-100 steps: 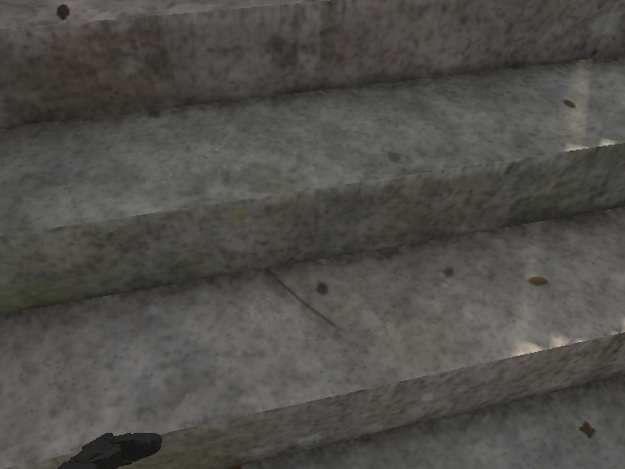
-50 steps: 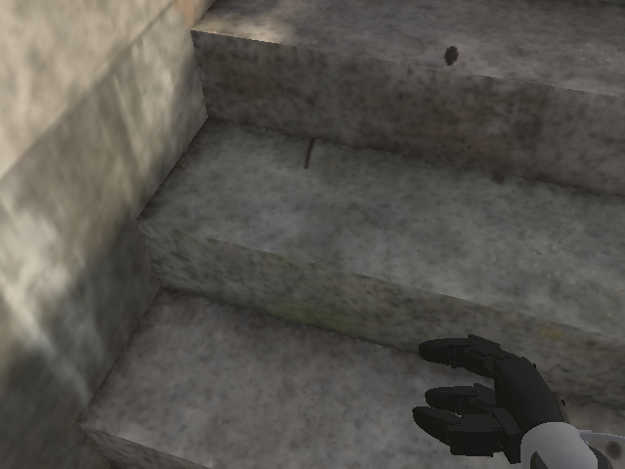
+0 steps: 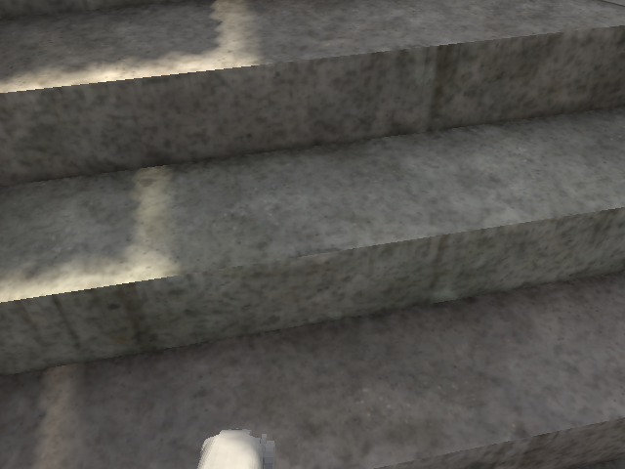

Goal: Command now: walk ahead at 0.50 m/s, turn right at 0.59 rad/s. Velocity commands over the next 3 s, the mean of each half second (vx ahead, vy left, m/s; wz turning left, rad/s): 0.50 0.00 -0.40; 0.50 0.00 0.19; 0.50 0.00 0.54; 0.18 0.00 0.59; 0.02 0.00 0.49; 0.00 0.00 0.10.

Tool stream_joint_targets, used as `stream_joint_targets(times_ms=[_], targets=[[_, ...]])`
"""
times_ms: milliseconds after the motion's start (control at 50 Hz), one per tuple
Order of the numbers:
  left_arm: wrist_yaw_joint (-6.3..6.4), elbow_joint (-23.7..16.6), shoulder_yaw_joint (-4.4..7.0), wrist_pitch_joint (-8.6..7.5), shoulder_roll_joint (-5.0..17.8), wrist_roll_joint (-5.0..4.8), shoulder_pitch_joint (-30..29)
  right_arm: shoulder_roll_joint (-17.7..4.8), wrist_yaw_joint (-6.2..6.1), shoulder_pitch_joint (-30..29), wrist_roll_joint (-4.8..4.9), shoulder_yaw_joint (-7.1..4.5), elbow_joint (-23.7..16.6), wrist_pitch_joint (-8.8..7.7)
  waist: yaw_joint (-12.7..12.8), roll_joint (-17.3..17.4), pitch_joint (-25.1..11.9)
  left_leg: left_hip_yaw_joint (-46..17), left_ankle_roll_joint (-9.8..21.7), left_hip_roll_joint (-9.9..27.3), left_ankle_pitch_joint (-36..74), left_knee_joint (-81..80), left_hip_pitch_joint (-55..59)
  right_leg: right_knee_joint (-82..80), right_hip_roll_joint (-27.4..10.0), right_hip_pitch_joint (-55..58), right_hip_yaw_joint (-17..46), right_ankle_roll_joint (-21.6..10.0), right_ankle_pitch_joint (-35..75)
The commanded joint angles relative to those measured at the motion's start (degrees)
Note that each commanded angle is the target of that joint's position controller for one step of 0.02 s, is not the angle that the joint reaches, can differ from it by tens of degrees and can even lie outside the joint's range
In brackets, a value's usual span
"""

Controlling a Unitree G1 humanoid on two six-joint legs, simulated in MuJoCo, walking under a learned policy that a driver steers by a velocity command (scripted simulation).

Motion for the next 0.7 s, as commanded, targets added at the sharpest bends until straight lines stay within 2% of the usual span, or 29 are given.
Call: stream_joint_targets(times_ms=[20, 40, 60, 80, 100, 120, 140, 160, 180, 200, 220, 260, 300, 320, 360, 380, 400, 420, 440, 460, 500, 560, 580, 600, 620, 640, 660, 680, 700], targets=[[-1.51, -7.1, 1.99, -2.09, 14.2, -3.62, -5.2, -4.5, 1.06, -9.9, 0.58, -1.15, -11.0, 0.36, -6.4, -7.4, 5.1, 6.9, -3.1, -4.9, -8.8, -13.7, 37.4, -20.3, -15.5, -25.6, 12.0, -14.7, 41.5], [-1.15, -7.4, 2.77, -2.99, 16.7, -3.81, -4.7, -7.3, 1.17, -6.4, 1.46, -2.31, -11.5, 0.09, -8.8, -8.4, 1.4, 6.6, -3.1, -7.3, -8.6, -18.6, 39.0, -15.9, -17.1, -13.1, 10.0, -13.5, 67.3], [-1.02, -7.7, 4.47, -3.51, 19.9, -5.06, -3.9, -11.6, 1.4, -4.6, 1.48, -3.83, -12.6, -0.65, -10.2, -10.4, -1.7, 8.1, -2.0, -10.2, -14.3, -29.9, 38.6, -10.5, -17.1, -1.3, 9.0, -12.8, 88.8], [-0.87, -8.0, 5.67, -3.75, 20.2, -4.63, -4.8, -13.9, 0.62, 2.1, 1.48, -5.19, -12.5, -0.99, -12.3, -10.4, -6.6, 3.3, 0.5, -9.2, -9.7, -37.6, 45.8, -0.7, -14.7, 4.0, 7.0, -9.6, 98.1], [-0.53, -7.8, 5.13, -3.81, 13.0, -2.0, 0.3, -14.0, 0.42, 16.0, 1.38, -5.33, -8.4, -1.55, -11.0, 1.8, -23.5, -17.4, 9.9, 0.0, 5.0, -42.6, 69.1, 18.2, -9.8, -5.8, 5.3, -5.4, 84.5], [-2.14, -8.3, 3.57, -2.12, 5.4, -0.05, -3.3, -16.3, -1.39, 27.8, 0.02, -6.07, -5.2, -1.46, -16.7, 13.8, -21.1, -52.1, 19.5, 13.0, -20.9, -68.1, 82.3, 35.3, 1.8, -32.7, 6.3, -2.8, 29.0], [-2.4, -7.9, 5.32, -1.24, 8.5, -2.54, -12.1, -16.4, -2.12, 28.5, -1.3, -6.09, -5.0, -2.43, -20.2, 17.7, -6.1, -64.3, 17.4, 14.9, -46.8, -76.6, 70.1, 65.2, 1.9, -47.7, 10.2, -2.7, 20.1], [-1.17, -9.3, 5.67, -2.07, 9.0, -4.38, -15.3, -16.3, -2.02, 23.2, 0.82, -6.29, -3.2, -4.25, -15.4, 17.9, 4.7, -55.2, 14.3, 13.5, -49.0, -75.5, 61.6, 72.8, -0.1, -54.0, 6.6, -3.2, 22.2], [-0.16, -8.3, 5.86, -2.27, 8.8, -4.55, -14.4, -11.6, -0.98, 21.6, 1.63, -5.53, 0.2, -3.87, -11.5, 15.1, 5.5, -44.3, 14.2, 13.4, -38.5, -73.5, 56.0, 78.4, -1.0, -51.1, 4.4, -4.7, 23.1], [0.39, -9.3, 5.72, -2.55, 8.2, -3.92, -15.8, -5.6, -0.17, 19.7, 2.11, -4.5, 3.2, -3.14, -8.8, 7.0, 6.5, -35.5, 13.1, 12.5, -31.3, -72.5, 53.9, 82.5, -0.1, -50.9, 3.7, -6.4, 21.1], [1.11, -9.6, 5.02, -2.6, 6.6, -3.58, -15.5, 0.0, -0.16, 15.5, 1.32, -3.14, 4.5, -3.1, -5.8, 0.9, 6.8, -28.7, 10.7, 10.8, -27.3, -71.8, 50.5, 79.5, -1.1, -50.1, 4.7, -6.4, 20.8], [1.86, -8.6, 3.98, -1.27, 3.6, -3.57, -11.9, 2.9, -1.43, 7.1, 1.52, -2.49, 4.4, -3.85, -1.4, 5.3, 7.5, -20.0, 8.3, 6.9, -22.0, -75.5, 47.4, 76.9, -2.0, -51.2, 4.7, -6.0, 14.6], [1.6, -12.3, 3.64, -0.89, 6.1, -3.74, -16.3, 0.6, -1.23, 7.9, -0.2, -2.79, 5.1, -5.14, -1.1, 2.5, 6.2, -14.8, 7.4, 6.3, -18.7, -78.8, 47.7, 72.6, -3.9, -53.0, 1.2, -4.7, 16.2], [1.29, -13.1, 3.17, -0.59, 6.7, -3.58, -18.7, -2.3, -0.85, 9.8, -0.94, -3.42, 5.8, -5.55, -2.7, 4.0, 6.8, -13.4, 8.4, 6.0, -17.8, -79.8, 49.5, 73.7, -3.7, -56.4, 0.0, -4.7, 17.1], [0.72, -15.6, 3.69, 0.1, 10.5, -3.33, -23.6, -6.2, 0.35, 11.9, -1.52, -4.2, 5.6, -6.19, -4.0, 3.1, 6.0, -9.9, 8.2, 7.4, -14.3, -83.9, 50.9, 67.4, -6.8, -54.8, -3.8, -2.7, 21.0], [0.51, -15.1, 4.24, 0.4, 11.4, -2.51, -22.5, -6.2, 0.48, 11.8, -1.45, -3.94, 5.0, -6.85, -3.5, 4.3, 5.6, -6.9, 8.0, 7.1, -10.9, -84.7, 48.3, 68.1, -7.6, -49.9, -6.4, -2.1, 22.2], [0.7, -15.2, 4.27, 0.96, 11.1, -2.26, -21.4, -6.1, 0.67, 12.1, -1.9, -3.78, 5.5, -7.17, -3.2, 7.1, 5.6, -5.8, 8.4, 7.4, -7.8, -84.8, 47.6, 74.9, -7.5, -47.5, -7.5, -2.3, 20.4], [1.2, -16.1, 4.43, 1.36, 11.3, -2.36, -22.7, -7.1, 0.37, 12.6, -2.16, -3.83, 5.4, -7.23, -4.0, 6.4, 6.3, -6.0, 9.2, 8.6, -7.1, -86.1, 50.3, 80.5, -6.7, -50.1, -7.7, -2.1, 16.0], [1.87, -19.4, 3.79, 1.75, 11.0, -2.0, -28.7, -7.2, 0.04, 17.8, -2.94, -3.49, 7.0, -7.11, -7.1, 5.3, 7.0, -8.9, 10.1, 11.1, -6.2, -86.3, 59.7, 83.6, -7.0, -58.4, -6.5, -2.9, 11.7], [2.35, -21.6, 3.27, 1.64, 9.9, -1.71, -32.4, -5.3, -0.73, 25.5, -3.32, -2.76, 10.8, -7.75, -9.6, 3.3, 8.2, -12.3, 9.9, 13.9, -5.7, -85.1, 73.1, 81.7, -7.9, -69.5, -3.7, -4.5, 9.5], [3.29, -26.3, 1.15, 1.43, 4.6, -2.65, -40.3, -2.5, -1.07, 34.7, -3.9, -2.18, 16.1, -7.39, -13.3, 6.0, 9.4, -14.5, 9.1, 18.4, -1.5, -85.9, 93.0, 77.6, -10.4, -85.9, -1.6, -6.9, 2.3], [3.04, -32.1, -1.29, 1.91, 0.8, -3.08, -49.9, -1.6, -0.86, 40.1, -4.64, -2.37, 20.4, -6.7, -14.6, 6.9, 11.3, -12.3, 8.9, 19.8, 2.5, -89.5, 102.5, 81.4, -13.0, -97.0, -3.9, -8.8, -8.4], [3.0, -32.6, -1.97, 2.36, 0.3, -3.1, -50.6, -1.0, -0.81, 40.7, -5.14, -2.34, 21.4, -6.57, -14.2, 8.4, 12.2, -11.7, 9.6, 19.7, 4.5, -91.0, 102.5, 87.1, -12.6, -100.5, -4.8, -10.0, -9.8], [3.05, -33.8, -2.45, 2.52, -0.3, -3.29, -51.7, -0.4, -0.76, 38.3, -5.56, -2.35, 21.9, -6.28, -12.6, 6.6, 13.6, -7.9, 7.8, 18.3, 1.7, -92.3, 99.5, 83.8, -14.2, -100.5, -5.8, -11.6, -10.1], [4.85, -39.0, 0.26, 1.36, 2.3, -5.7, -54.3, -6.4, -4.88, 35.7, 0.57, -4.73, 17.4, -7.71, -9.9, 8.8, 24.1, -9.2, 4.7, 18.9, -8.0, -103.4, 82.3, 81.0, -16.2, -89.2, -10.8, -2.3, -17.2], [5.21, -41.8, -0.02, 1.58, 3.4, -5.46, -56.6, -4.0, -6.91, 33.5, 2.59, -3.97, 19.4, -7.88, -8.1, 7.0, 27.4, -7.6, 3.7, 17.2, -5.3, -107.5, 75.0, 76.3, -18.3, -82.4, -8.2, -0.4, -15.9], [4.58, -42.2, -0.76, 2.27, 2.5, -6.73, -52.5, -5.0, -7.33, 30.2, 3.92, -3.88, 17.3, -7.08, -5.8, 5.0, 24.3, 0.2, 3.9, 15.1, -1.2, -115.1, 65.1, 64.3, -17.5, -63.0, -16.1, -1.0, -8.4], [2.02, -46.5, -5.31, 6.32, -1.5, -2.4, -73.6, -2.3, 3.51, 36.9, -2.63, -2.81, 23.4, -5.54, -7.0, 2.3, 2.4, -0.6, 6.0, 14.2, 7.2, -111.4, 52.7, 56.9, -12.0, -37.8, -13.2, -5.8, -6.0], [-0.05, -43.0, -4.05, 8.01, -0.9, -2.62, -62.4, -9.3, 6.52, 36.3, -0.39, -5.41, 19.6, -6.87, -2.4, 11.2, 0.4, 3.0, 7.3, 13.3, 34.2, -106.3, 57.4, 57.0, -7.7, -27.1, -20.0, -2.3, -8.3]])
Next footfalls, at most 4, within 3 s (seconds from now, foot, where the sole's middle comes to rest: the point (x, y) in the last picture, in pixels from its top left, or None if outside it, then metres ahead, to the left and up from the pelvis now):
0.06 left None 0.20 0.15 -0.59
0.74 right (549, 390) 0.57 -0.32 -0.41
1.32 left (434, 195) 0.84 -0.13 -0.22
1.84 right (530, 11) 1.17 -0.31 -0.04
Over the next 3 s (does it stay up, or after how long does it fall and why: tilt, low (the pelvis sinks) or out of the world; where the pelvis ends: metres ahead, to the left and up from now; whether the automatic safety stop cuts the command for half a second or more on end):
stays up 1.05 -0.21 0.67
